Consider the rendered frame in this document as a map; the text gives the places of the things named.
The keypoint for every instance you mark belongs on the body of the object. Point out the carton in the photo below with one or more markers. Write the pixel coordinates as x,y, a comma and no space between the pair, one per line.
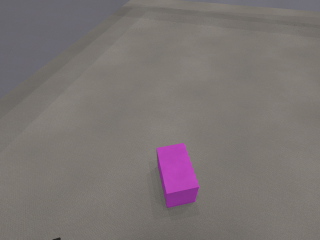
177,176

